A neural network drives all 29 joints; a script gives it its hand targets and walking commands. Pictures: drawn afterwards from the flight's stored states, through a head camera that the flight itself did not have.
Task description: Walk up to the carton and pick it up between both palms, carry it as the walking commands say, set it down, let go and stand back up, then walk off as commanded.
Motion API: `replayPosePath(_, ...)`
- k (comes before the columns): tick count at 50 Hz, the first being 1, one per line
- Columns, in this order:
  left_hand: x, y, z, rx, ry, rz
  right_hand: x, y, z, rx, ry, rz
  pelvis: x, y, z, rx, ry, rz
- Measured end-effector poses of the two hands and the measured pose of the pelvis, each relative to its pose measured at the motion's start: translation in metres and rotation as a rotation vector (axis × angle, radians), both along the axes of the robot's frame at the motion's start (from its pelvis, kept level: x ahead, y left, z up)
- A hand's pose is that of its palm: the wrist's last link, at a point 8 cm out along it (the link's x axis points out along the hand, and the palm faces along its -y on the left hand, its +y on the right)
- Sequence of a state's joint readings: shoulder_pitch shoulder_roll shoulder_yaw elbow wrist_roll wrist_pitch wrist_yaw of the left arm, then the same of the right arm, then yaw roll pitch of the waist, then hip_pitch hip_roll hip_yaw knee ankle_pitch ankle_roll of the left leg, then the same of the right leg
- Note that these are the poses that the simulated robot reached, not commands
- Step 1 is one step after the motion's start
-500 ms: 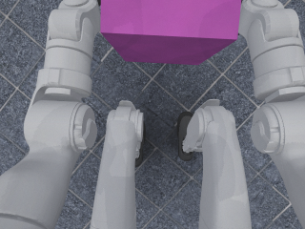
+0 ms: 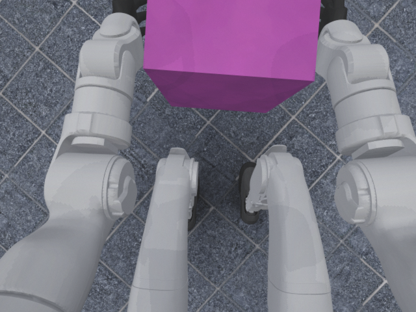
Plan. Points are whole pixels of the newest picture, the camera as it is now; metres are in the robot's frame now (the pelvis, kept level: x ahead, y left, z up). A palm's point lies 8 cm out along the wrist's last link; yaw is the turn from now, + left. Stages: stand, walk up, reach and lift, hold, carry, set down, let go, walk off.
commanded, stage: reach and lift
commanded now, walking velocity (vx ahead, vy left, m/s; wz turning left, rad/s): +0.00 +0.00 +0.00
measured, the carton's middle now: (226, 38) +0.54 +0.00 -0.12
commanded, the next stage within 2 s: none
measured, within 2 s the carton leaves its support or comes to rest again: neither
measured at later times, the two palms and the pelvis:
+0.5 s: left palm (104, 14) +0.51 +0.15 +0.02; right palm (354, 25) +0.50 -0.15 +0.00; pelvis -0.01 +0.00 +0.05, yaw +1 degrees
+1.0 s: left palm (69, 7) +0.48 +0.15 +0.08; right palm (390, 24) +0.47 -0.15 +0.07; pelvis +0.00 +0.00 +0.11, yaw +1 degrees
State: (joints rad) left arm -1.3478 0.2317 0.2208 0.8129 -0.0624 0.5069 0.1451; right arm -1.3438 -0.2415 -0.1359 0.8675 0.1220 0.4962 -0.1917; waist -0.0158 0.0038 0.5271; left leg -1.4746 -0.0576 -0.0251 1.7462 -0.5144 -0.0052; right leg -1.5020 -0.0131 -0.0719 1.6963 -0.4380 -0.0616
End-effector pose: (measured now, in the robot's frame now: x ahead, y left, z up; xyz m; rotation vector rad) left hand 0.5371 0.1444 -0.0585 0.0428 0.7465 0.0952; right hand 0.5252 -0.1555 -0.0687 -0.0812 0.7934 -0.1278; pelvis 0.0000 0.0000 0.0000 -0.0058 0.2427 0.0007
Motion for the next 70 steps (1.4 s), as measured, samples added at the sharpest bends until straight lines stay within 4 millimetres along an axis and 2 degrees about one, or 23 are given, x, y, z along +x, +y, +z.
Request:
replayPosePath(23, -0.024, 0.002, 0.067, 0.005, -0.007, -0.001, -0.025, 0.002, 0.065, -0.001, -0.002, 0.006, -0.006, -0.002, 0.048, 0.002, -0.083, 0.009)
replayPosePath(50, -0.056, 0.004, 0.142, 0.019, 0.0, -0.011, -0.058, 0.005, 0.138, -0.001, 0.01, 0.012, 0.001, -0.001, 0.111, 0.001, -0.204, 0.022)
replayPosePath(70, -0.078, 0.002, 0.207, 0.017, -0.019, 0.0, -0.079, 0.003, 0.201, 0.002, -0.006, 0.014, 0.008, -0.003, 0.157, 0.011, -0.317, 0.026)
